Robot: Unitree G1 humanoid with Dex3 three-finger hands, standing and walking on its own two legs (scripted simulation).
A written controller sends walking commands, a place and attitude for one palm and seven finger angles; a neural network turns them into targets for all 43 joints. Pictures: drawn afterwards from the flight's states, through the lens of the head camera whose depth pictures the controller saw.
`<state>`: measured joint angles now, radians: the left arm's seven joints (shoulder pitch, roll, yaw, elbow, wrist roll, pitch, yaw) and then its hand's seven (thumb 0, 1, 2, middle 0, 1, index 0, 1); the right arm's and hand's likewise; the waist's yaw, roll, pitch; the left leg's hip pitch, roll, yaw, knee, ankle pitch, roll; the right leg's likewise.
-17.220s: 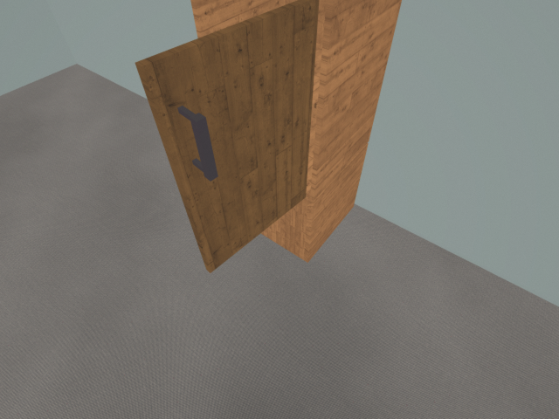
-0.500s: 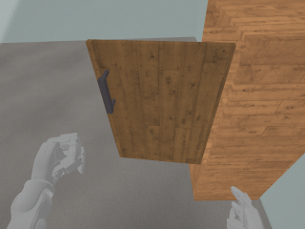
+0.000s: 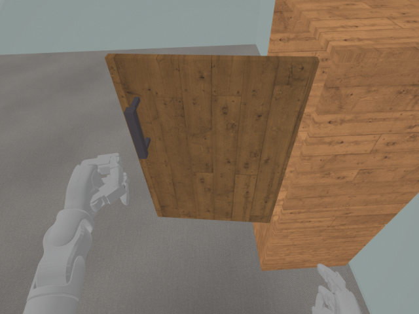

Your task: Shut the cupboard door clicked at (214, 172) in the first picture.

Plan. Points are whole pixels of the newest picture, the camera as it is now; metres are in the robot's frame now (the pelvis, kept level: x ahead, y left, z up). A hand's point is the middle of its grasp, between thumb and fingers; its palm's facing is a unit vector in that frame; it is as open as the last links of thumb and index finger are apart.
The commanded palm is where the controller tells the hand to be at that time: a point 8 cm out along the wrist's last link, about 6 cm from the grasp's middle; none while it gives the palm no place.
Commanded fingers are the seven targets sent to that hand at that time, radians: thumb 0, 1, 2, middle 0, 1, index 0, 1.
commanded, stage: bring the fist close to the handle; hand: left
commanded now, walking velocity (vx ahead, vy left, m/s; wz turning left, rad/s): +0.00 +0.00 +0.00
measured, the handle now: (139, 129) +0.47 +0.19 +0.11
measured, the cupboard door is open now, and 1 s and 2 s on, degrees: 83 83 67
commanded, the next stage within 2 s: push the door shut along its arc in 0.74 s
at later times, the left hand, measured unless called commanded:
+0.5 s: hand (138, 158) +0.38 +0.17 +0.11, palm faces +0.00 -1.00 -0.02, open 3.1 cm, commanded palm +0.34 +0.21 +0.11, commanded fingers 0.00 0.90 0.90 -1.30 -1.50 -1.30 -1.50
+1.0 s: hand (141, 158) +0.38 +0.16 +0.11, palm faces -0.02 -1.00 -0.03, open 3.1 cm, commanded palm +0.37 +0.21 +0.11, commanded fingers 0.00 0.90 0.90 -1.30 -1.50 -1.30 -1.50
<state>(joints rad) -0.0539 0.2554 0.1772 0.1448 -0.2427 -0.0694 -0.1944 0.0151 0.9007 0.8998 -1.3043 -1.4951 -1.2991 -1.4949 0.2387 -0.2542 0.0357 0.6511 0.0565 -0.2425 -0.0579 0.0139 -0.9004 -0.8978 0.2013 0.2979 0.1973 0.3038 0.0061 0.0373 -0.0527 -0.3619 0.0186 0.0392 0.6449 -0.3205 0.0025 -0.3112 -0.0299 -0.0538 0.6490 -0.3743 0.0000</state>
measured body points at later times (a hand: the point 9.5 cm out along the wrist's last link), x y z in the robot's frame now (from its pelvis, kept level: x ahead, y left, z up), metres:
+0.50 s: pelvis +0.00 +0.00 +0.00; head +0.02 -0.02 +0.45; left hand +0.37 +0.22 +0.12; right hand +0.13 -0.26 -0.10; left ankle +0.01 +0.12 -0.72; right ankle -0.02 -0.12 -0.72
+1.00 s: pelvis +0.00 +0.00 +0.00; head +0.02 -0.02 +0.45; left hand +0.37 +0.22 +0.12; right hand +0.14 -0.25 -0.10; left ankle +0.01 +0.12 -0.72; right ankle -0.02 -0.12 -0.72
